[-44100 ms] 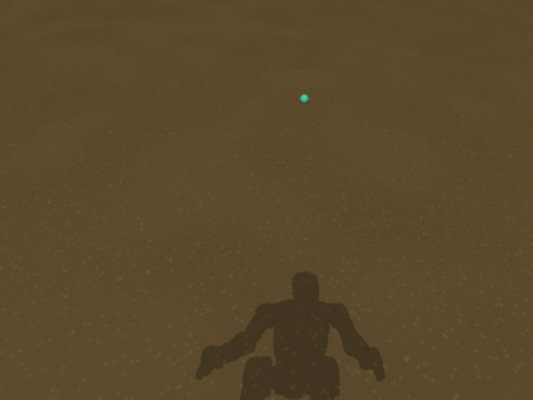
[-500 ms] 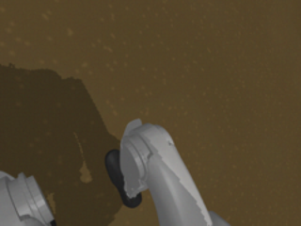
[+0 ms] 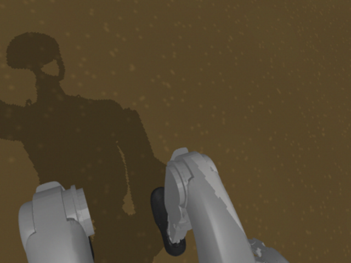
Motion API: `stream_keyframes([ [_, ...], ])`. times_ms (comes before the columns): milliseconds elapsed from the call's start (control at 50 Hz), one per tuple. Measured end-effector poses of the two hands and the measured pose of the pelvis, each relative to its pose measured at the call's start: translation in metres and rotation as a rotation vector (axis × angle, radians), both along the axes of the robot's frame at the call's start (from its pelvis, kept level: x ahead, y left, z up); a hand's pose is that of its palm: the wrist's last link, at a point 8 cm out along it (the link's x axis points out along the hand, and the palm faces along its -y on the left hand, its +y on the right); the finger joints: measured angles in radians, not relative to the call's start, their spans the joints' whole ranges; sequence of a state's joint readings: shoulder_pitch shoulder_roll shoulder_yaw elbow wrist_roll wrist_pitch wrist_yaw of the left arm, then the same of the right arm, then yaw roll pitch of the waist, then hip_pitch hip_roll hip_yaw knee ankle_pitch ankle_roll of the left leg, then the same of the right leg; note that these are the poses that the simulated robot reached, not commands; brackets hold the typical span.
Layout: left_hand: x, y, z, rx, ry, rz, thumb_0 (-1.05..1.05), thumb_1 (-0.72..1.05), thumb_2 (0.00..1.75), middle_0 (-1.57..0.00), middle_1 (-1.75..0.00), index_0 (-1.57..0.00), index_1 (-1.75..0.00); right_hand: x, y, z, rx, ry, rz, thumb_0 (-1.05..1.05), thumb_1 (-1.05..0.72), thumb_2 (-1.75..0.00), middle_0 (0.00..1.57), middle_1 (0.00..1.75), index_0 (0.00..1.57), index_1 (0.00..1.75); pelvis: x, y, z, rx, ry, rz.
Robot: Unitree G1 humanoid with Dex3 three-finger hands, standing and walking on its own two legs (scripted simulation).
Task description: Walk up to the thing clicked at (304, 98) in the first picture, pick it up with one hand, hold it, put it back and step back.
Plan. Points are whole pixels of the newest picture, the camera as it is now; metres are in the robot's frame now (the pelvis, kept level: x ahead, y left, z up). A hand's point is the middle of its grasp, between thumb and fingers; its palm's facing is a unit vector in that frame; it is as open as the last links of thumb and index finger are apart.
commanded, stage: settle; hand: left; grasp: from above
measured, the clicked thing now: out of the picture +0.48 +0.36 -0.21
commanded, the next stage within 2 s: lift in 0.32 s
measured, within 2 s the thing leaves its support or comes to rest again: neither
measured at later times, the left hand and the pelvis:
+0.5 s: hand out of the picture +0.47 +0.35 -0.13, palm faces -0.44 -0.10 -0.89, open 7.9 cm; pelvis +0.00 -0.01 +0.02, yaw +4 degrees
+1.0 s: hand out of the picture +0.41 +0.35 -0.02, palm faces -0.44 -0.14 -0.89, open 7.9 cm; pelvis -0.01 +0.00 +0.09, yaw +7 degrees
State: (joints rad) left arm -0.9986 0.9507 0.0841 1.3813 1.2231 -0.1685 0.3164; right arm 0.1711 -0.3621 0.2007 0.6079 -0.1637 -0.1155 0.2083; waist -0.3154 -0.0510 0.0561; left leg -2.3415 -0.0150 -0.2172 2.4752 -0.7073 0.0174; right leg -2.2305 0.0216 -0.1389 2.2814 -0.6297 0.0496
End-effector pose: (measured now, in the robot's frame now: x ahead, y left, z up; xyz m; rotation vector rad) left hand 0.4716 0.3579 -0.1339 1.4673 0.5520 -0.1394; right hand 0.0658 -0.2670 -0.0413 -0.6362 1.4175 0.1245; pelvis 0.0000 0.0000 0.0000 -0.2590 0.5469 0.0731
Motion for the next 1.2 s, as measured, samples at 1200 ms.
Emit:
stream_keyframes([
  [1200,-0.089,-0.017,0.247,-0.03,-0.014,-0.004,-0.02,0.23,0.45,-0.68,-0.68,-0.81,-0.66,0.073,0.018,0.087,0.107,-0.259,-0.198,0.0,-0.91,-0.9,0.2,0.3,0.21,0.3,-0.004,-0.004,0.147,0.124,0.03,0.078],
])
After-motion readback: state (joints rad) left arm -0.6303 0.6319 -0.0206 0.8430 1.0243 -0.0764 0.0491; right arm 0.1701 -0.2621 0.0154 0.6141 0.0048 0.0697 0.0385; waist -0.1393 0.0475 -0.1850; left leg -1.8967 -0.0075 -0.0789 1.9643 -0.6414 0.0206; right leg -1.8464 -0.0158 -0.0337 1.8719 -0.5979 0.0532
